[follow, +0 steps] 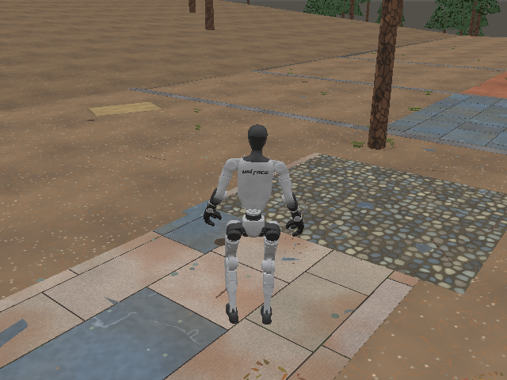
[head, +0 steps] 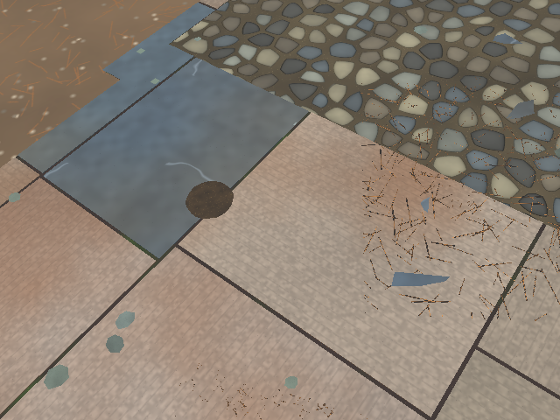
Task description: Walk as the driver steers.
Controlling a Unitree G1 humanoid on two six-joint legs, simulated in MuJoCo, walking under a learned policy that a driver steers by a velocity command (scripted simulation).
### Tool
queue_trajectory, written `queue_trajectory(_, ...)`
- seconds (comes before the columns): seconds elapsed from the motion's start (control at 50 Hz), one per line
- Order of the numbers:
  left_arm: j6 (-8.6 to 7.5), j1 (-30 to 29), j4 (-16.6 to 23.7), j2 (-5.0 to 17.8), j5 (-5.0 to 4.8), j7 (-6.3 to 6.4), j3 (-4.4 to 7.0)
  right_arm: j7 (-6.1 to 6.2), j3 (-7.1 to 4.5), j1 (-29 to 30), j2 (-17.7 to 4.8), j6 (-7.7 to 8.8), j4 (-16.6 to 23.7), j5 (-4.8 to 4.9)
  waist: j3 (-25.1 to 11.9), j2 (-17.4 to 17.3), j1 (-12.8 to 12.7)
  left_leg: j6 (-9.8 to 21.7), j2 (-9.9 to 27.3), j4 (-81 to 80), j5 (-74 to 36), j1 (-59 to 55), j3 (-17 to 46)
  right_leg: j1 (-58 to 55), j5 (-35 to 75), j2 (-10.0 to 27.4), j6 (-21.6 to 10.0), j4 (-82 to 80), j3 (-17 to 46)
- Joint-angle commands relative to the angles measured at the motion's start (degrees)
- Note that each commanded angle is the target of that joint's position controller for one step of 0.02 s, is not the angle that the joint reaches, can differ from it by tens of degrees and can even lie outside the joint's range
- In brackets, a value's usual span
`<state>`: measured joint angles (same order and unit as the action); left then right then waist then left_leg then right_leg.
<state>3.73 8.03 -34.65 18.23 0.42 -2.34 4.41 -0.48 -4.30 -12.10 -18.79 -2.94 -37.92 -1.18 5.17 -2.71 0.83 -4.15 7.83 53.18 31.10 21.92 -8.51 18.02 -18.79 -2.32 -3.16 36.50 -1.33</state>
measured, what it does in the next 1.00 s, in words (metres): steps to the right, turning right: left foot, then right foot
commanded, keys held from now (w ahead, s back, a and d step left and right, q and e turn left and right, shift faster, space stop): e+shift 0.38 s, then w+e+shift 0.30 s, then w+shift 0.20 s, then w+q+shift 0.12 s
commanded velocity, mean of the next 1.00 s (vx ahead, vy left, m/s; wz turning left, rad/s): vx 0.40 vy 0.00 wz -0.82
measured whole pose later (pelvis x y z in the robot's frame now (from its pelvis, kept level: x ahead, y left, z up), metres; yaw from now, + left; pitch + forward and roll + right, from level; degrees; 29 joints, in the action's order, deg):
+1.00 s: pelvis +0.18 -0.20 -0.01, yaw -48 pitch +3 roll +0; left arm -1.9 0.3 -36.3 17.2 3.3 -4.3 1.1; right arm -0.6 -1.6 -32.4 -14.8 3.2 -54.6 -0.6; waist 1.3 1.1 5.3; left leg -1.6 9.0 32.4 27.5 -5.5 -11.0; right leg 31.3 -11.7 -0.1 -6.2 38.8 -3.6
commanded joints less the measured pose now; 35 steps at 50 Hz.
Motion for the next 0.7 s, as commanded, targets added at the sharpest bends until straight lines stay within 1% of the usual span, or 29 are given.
queue_trajectory(0.02,-0.51,6.20,1.83,12.41,-0.09,1.90,3.90,0.70,-0.53,4.69,-4.25,0.59,7.03,0.15,-6.54,10.66,-3.97,-0.52,-1.94,12.59,-2.06,18.56,9.63,-16.00,28.58,16.31,-11.43,-16.01,23.48)
queue_trajectory(0.04,-0.31,2.35,2.50,10.83,-0.30,2.25,3.25,0.87,-0.80,4.49,-5.00,0.96,6.45,-0.05,-5.32,10.84,-2.28,-0.21,-1.96,10.49,-6.27,17.07,9.85,-13.53,25.35,12.77,-9.47,-16.58,21.32)
queue_trajectory(0.06,-0.27,0.50,3.06,9.54,-0.45,2.42,2.77,0.95,-1.04,2.62,-5.76,0.89,5.15,-0.69,-5.79,11.18,-1.37,-0.27,-2.78,10.56,-8.69,14.81,9.46,-11.85,27.58,10.80,-9.03,-16.29,19.90)
queue_trajectory(0.08,-0.37,0.77,2.89,9.33,-0.40,2.18,2.51,0.89,-1.04,1.45,-5.81,0.66,4.29,-0.90,-7.06,10.01,-1.03,-0.20,-3.68,10.52,-9.66,13.27,9.60,-11.28,29.33,10.08,-8.86,-15.86,19.64)
queue_trajectory(0.12,-0.81,2.78,1.94,10.28,-0.25,1.78,2.78,0.74,-0.63,1.28,-4.77,0.36,3.86,-0.57,-8.20,7.90,-1.30,-0.03,-4.82,7.70,-10.13,12.46,10.11,-11.36,29.05,9.35,-8.88,-15.29,21.10)
queue_trajectory(0.16,-0.94,4.50,1.27,11.12,-0.01,1.65,3.08,0.89,-0.26,2.67,-4.14,0.20,4.12,-0.35,-7.86,8.17,-2.19,0.13,-5.93,3.79,-10.08,13.04,10.82,-11.70,25.11,8.86,-9.25,-15.30,24.00)
queue_trajectory(0.2,-0.86,5.81,0.85,11.63,0.26,1.56,3.24,1.09,-0.05,4.28,-4.15,0.24,4.45,-0.31,-7.50,9.01,-3.04,0.46,-7.07,0.47,-10.00,13.33,11.87,-11.88,21.34,8.72,-9.70,-15.22,27.46)
queue_trajectory(0.26,-0.84,6.74,0.39,12.38,0.58,1.37,3.51,1.30,0.19,6.14,-4.43,0.72,4.82,-0.10,-7.54,9.10,-3.52,1.38,-8.95,-3.87,-9.79,11.74,13.37,-11.56,20.73,8.40,-9.85,-14.36,32.13)
queue_trajectory(0.34,-0.87,5.74,0.00,12.67,0.70,1.05,3.72,1.68,0.56,6.78,-4.78,1.58,4.93,0.64,-7.91,9.89,-2.99,2.78,-11.66,-10.45,-9.51,4.85,14.44,-9.41,26.58,6.79,-8.66,-12.35,36.50)
queue_trajectory(0.38,-0.97,4.16,0.02,12.40,0.53,0.94,3.71,2.13,0.57,4.99,-5.11,1.94,4.49,1.01,-7.90,10.60,-1.63,3.24,-12.56,-16.83,-10.07,-1.51,14.85,-7.16,26.98,5.48,-6.85,-11.76,38.56)
queue_trajectory(0.4,-0.98,3.14,0.15,12.12,0.43,0.85,3.77,2.34,0.57,2.35,-5.22,2.19,3.77,0.91,-9.67,9.68,0.00,3.48,-12.67,-22.22,-10.60,-8.98,14.91,-3.05,12.49,3.66,-5.80,-12.18,39.06)
queue_trajectory(0.42,-1.06,0.88,0.76,11.02,0.21,0.77,3.46,2.81,0.40,-0.78,-5.43,2.47,2.88,0.82,-9.16,6.19,3.03,4.11,-10.67,-31.24,-11.63,-19.89,15.91,6.36,-6.78,0.16,-3.60,-10.30,36.79)
queue_trajectory(0.44,-1.46,3.78,1.03,6.20,-0.03,0.88,2.23,3.53,-0.76,-3.61,-10.18,2.62,2.75,0.56,-11.10,-5.76,2.91,6.41,2.59,-38.00,2.35,-31.41,27.61,17.77,-25.24,-5.96,-0.07,2.19,27.17)
queue_trajectory(0.46,-1.75,3.45,2.00,4.71,0.91,1.19,1.38,3.45,-1.87,-2.31,-16.00,2.63,3.52,-0.46,-9.82,-12.30,2.73,10.47,15.19,-46.28,17.66,-29.28,47.09,25.67,-16.37,-12.01,1.58,17.72,14.46)
queue_trajectory(0.48,-1.96,-0.55,2.33,9.91,2.66,1.26,2.20,3.15,-1.58,0.57,-13.12,2.51,3.12,-0.77,-5.04,-5.38,1.31,11.11,14.41,-45.61,18.13,-20.87,44.55,26.43,-6.94,-4.52,1.86,23.10,13.15)
queue_trajectory(0.5,-2.04,-0.47,1.93,10.62,2.38,0.32,2.54,2.74,-0.70,2.77,-9.91,2.64,3.39,-0.56,-3.46,-5.12,0.13,10.54,11.30,-45.13,15.18,-17.22,38.27,25.28,-2.25,-2.76,2.15,25.38,12.03)
queue_trajectory(0.52,-1.91,1.17,1.02,9.95,2.15,-0.85,2.32,2.35,-0.22,4.28,-8.25,2.98,3.57,-0.36,-3.32,-5.69,-0.81,9.53,8.38,-45.15,10.55,-16.72,31.81,25.21,0.87,-1.99,2.83,28.58,10.46)
queue_trajectory(0.54,-1.60,3.53,-0.11,9.43,2.11,-1.97,2.21,2.29,0.09,4.60,-7.54,3.27,3.64,0.02,-3.60,-6.74,-1.48,8.71,6.18,-45.28,7.64,-16.23,26.74,24.86,2.90,-1.55,3.25,32.28,8.53)
queue_trajectory(0.56,-1.36,4.34,-0.38,9.05,1.99,-2.72,2.03,2.15,0.18,3.60,-7.15,3.70,3.43,0.12,-3.67,-6.67,-1.44,8.34,5.34,-45.59,6.50,-15.86,23.13,25.29,4.41,-0.49,3.40,34.77,7.15)
queue_trajectory(0.6,-1.27,2.20,0.62,7.64,1.64,-3.32,1.29,1.58,-0.20,0.55,-7.70,4.87,2.31,-0.08,-2.50,-4.86,-0.50,8.22,5.89,-46.04,5.14,-16.38,19.29,28.48,7.21,1.36,3.65,36.76,5.94)
queue_trajectory(0.66,-1.43,-1.66,1.65,6.76,1.54,-3.49,0.78,1.15,-0.68,-4.27,-8.24,6.33,0.61,-0.34,-1.38,-3.35,1.45,8.58,7.66,-46.44,2.66,-19.16,15.05,32.62,10.71,3.41,4.54,35.91,5.34)
queue_trajectory(0.7,-1.73,-3.88,2.00,6.10,1.70,-3.54,0.50,0.97,-0.74,-7.66,-8.02,7.11,-0.84,-0.52,-0.60,-2.74,2.78,9.24,8.53,-46.84,1.18,-20.90,13.17,34.36,11.94,4.00,4.49,33.56,6.05)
